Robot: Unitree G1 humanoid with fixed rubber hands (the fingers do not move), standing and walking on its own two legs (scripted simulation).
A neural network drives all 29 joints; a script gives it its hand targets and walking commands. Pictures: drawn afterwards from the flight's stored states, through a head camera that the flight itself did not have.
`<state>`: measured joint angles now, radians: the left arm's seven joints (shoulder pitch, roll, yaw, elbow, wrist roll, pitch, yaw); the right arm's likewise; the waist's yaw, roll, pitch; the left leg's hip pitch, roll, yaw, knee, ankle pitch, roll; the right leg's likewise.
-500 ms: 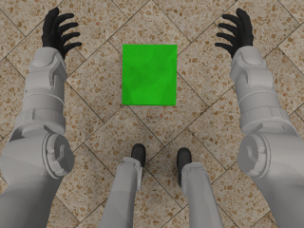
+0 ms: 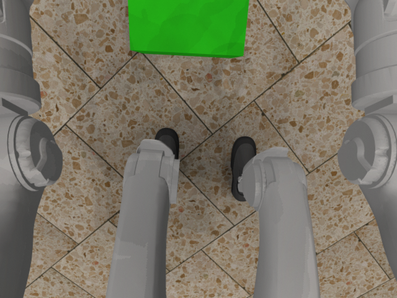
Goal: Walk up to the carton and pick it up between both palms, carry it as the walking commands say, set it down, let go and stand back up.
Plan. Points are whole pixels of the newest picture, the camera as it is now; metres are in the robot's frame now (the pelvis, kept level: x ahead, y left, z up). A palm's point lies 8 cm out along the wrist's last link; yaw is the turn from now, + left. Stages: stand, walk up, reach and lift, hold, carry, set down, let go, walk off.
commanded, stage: reach and lift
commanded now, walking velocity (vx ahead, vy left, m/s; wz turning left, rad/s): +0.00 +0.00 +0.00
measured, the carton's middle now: out of the picture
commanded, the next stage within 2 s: none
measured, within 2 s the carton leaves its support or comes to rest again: neither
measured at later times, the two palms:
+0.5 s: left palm out of the picture +0.54 +0.25 -0.28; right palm out of the picture +0.58 -0.14 -0.28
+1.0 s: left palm out of the picture +0.54 +0.25 -0.34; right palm out of the picture +0.58 -0.13 -0.34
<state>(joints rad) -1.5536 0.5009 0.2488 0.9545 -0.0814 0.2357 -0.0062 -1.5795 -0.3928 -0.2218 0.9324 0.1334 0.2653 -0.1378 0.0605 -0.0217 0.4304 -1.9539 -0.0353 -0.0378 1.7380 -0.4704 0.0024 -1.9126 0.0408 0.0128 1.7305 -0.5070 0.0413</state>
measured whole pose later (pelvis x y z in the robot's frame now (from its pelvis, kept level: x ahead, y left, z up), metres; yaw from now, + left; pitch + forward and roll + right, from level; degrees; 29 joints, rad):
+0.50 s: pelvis -0.01 -0.01 -0.11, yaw +0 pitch +39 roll -1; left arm -1.61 0.49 0.16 1.27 -0.17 0.14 0.01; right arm -1.64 -0.39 -0.12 1.24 0.17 0.17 -0.08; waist 0.06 -0.03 0.37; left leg -2.26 -0.03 -0.04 2.10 -0.52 -0.02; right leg -2.23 0.06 0.00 2.11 -0.56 0.03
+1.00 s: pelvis +0.00 -0.01 -0.16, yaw +0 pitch +33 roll -1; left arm -1.59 0.48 0.12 1.25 -0.24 0.05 0.05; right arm -1.61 -0.38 -0.03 1.19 0.25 0.09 -0.12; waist 0.07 -0.01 0.52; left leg -2.28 0.05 0.01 2.28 -0.58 0.05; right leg -2.25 0.03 0.00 2.29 -0.62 0.03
